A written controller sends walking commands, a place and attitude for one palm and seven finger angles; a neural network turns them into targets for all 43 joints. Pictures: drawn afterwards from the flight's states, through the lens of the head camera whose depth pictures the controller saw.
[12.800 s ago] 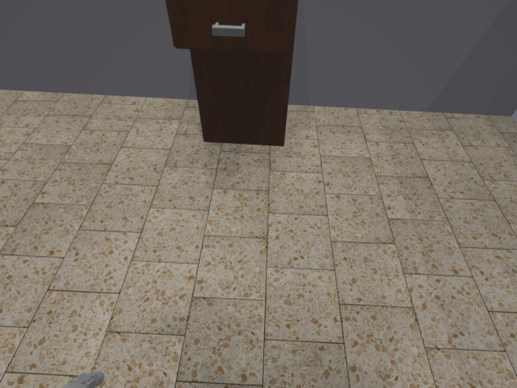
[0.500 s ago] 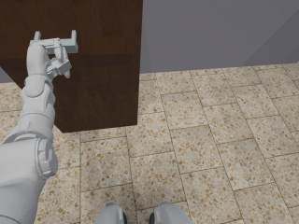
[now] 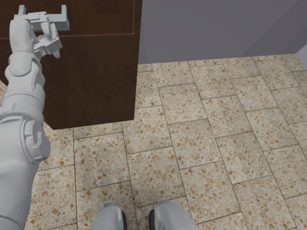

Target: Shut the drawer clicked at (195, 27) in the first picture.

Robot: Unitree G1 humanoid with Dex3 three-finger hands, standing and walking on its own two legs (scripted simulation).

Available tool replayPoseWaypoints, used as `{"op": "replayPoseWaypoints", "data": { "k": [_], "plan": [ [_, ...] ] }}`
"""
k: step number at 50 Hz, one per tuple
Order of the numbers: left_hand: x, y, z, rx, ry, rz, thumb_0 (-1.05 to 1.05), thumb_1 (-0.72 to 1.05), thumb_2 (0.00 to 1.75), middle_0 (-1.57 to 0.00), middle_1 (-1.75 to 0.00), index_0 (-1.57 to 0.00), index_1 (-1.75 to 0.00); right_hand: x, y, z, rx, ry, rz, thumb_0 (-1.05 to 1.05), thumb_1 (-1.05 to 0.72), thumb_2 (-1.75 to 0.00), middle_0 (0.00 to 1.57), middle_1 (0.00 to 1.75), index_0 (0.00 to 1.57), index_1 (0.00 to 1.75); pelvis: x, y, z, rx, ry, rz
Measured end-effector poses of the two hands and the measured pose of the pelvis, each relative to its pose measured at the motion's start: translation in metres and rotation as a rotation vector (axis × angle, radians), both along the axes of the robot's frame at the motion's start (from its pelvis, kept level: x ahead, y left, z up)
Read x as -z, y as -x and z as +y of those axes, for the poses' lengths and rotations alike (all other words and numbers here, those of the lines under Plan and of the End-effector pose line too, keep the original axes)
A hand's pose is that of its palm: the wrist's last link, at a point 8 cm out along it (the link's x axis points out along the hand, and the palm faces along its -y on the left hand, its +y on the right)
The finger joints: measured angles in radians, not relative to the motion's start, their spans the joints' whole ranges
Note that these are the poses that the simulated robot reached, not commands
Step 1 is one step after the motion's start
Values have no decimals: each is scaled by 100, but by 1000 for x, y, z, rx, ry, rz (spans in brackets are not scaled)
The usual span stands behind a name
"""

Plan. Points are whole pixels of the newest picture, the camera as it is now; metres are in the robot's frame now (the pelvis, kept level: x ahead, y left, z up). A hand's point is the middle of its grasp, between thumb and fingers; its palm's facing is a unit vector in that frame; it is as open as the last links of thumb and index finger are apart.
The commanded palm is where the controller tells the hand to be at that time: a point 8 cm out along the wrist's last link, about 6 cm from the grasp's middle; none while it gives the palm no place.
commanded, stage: push the drawer shut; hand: left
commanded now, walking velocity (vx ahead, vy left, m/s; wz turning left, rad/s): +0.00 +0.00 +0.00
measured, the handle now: (43, 16) +0.64 +0.19 +0.10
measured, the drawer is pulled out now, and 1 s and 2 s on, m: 0.00 0.00 0.00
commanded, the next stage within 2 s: pull the fist back off the drawer in 0.16 s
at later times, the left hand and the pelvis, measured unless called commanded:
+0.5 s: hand (53, 38) +0.56 +0.17 +0.10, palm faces +0.07 -1.00 -0.04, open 2.9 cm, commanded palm +0.57 +0.18 +0.10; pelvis -0.02 +0.00 -0.01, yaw +0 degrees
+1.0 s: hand (56, 44) +0.55 +0.16 +0.09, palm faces +0.09 -1.00 -0.02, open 3.2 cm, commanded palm +0.52 +0.20 +0.10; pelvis +0.02 +0.00 +0.01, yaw -1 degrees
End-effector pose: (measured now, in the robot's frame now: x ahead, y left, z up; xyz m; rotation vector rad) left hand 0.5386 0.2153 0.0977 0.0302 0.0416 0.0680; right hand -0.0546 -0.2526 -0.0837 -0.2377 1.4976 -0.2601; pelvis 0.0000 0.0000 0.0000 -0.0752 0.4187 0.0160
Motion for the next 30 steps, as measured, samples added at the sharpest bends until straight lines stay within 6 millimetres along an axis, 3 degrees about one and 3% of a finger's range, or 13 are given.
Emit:
{"op": "replayPoseWaypoints", "data": {
  "k": [17,30],
  "plan": [
    [-3,-2,3,-6,-13,2,-3,61,97,-140,-160,-140,-160,-2,27,2,-21,31,20,0,-91,-90,20,30,20,30,8,18,2,-17,16,22],
    [-3,-1,2,4,-9,7,-2,65,95,-140,-160,-140,-160,-1,33,6,-15,19,6,0,-91,-90,20,30,20,30,10,23,4,-6,18,20]
  ]
}}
